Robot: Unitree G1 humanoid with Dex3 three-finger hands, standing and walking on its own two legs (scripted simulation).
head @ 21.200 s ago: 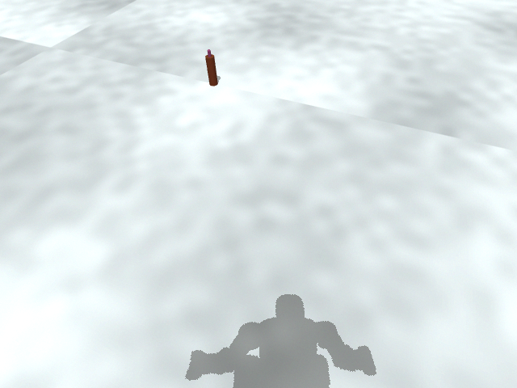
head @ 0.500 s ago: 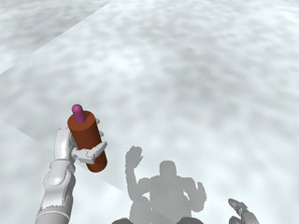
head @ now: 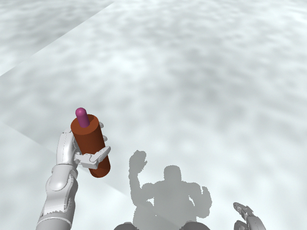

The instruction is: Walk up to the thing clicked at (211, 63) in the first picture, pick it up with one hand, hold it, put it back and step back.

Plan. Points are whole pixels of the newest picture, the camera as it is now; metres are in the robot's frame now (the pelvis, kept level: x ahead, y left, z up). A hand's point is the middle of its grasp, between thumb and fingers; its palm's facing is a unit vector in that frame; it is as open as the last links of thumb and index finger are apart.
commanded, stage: crouch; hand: left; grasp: from the side
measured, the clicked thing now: (92, 144) +0.32 +0.17 +0.04
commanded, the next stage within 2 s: lower in 1.88 s
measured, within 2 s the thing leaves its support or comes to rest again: neither
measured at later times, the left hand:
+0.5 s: hand (101, 157) +0.32 +0.16 -0.05, palm faces +0.01 -1.00 +0.00, open 8.8 cm
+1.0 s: hand (113, 177) +0.35 +0.18 -0.31, palm faces +0.03 -1.00 -0.02, open 8.8 cm
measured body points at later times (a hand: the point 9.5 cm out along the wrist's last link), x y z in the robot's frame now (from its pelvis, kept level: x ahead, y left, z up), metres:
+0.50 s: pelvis -0.02 +0.00 -0.05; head +0.06 +0.02 +0.39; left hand +0.32 +0.22 -0.05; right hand +0.10 -0.26 -0.15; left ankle +0.02 +0.12 -0.71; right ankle +0.02 -0.13 -0.71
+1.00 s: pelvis -0.05 +0.00 -0.26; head +0.14 +0.02 +0.15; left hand +0.35 +0.23 -0.31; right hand +0.06 -0.27 -0.39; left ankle +0.02 +0.12 -0.71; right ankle +0.02 -0.13 -0.71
